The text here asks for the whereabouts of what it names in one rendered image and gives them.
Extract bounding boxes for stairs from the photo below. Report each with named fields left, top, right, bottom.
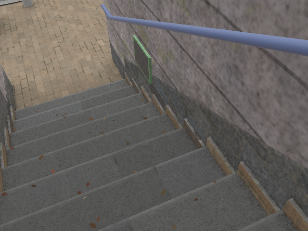
left=0, top=78, right=298, bottom=231

